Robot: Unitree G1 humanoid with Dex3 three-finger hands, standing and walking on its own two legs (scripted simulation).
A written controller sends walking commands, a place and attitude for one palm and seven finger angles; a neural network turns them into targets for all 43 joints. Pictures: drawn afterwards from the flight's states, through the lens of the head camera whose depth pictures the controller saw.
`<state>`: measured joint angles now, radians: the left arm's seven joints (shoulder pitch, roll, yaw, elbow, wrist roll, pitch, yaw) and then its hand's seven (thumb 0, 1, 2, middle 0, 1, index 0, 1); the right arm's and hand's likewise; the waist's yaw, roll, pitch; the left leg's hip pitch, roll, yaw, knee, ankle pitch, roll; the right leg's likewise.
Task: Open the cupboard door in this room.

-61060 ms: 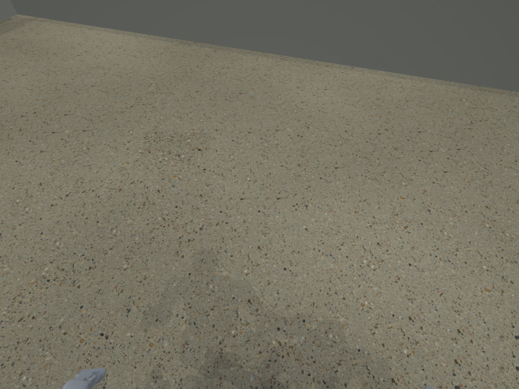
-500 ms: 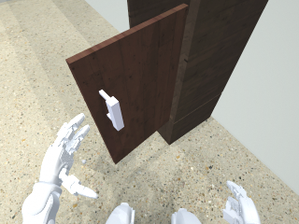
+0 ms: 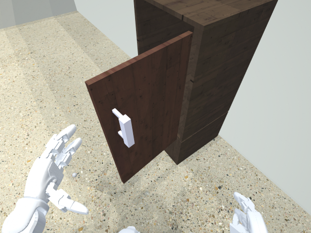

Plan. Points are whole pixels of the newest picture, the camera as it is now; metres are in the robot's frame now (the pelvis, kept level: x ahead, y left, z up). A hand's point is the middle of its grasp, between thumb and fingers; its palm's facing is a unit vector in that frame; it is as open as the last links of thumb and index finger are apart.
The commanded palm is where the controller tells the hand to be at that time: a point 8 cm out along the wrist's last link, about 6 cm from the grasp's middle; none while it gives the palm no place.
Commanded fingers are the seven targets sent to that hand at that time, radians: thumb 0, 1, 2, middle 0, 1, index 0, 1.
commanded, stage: draw the hand back to the body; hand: left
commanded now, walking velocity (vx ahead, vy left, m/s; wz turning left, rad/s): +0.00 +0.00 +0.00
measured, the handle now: (122, 127) +0.40 +0.12 +0.03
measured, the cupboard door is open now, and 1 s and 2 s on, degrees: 97 97 97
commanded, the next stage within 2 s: step back with the hand held close in 1.20 s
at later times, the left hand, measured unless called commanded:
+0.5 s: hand (28, 158) +0.23 +0.25 +0.15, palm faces +0.35 -0.86 -0.38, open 13.0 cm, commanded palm +0.19 +0.29 +0.18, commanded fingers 0.00 0.38 0.68 -0.18 -0.30 -0.18 -0.30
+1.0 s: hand (1, 139) +0.23 +0.26 +0.22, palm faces +0.46 -0.79 -0.41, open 7.8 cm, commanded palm +0.18 +0.30 +0.23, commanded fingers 0.00 0.90 0.90 -0.20 -0.30 -0.20 -0.30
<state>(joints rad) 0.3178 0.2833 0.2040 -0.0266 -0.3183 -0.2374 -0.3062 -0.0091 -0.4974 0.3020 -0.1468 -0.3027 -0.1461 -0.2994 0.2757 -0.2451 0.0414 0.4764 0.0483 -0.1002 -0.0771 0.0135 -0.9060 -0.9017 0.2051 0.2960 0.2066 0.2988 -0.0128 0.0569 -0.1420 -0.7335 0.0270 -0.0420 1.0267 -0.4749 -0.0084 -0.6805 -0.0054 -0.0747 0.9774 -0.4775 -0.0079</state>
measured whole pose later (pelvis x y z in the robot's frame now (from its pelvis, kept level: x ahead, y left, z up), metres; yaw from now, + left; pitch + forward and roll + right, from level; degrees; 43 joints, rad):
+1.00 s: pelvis +0.04 +0.00 +0.07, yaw -1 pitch -4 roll +0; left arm 0.43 0.33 0.34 -0.33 -0.06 -0.05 0.11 0.01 0.83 0.87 -0.20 -0.30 -0.20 -0.30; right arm 0.18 -0.24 0.02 0.64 0.00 -0.09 -0.09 0.01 -0.91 -0.90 0.20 0.30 0.21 0.30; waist 0.07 0.08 0.01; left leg -0.08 0.01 0.00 0.40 -0.25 -0.01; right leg -0.05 -0.01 -0.04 0.38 -0.26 0.00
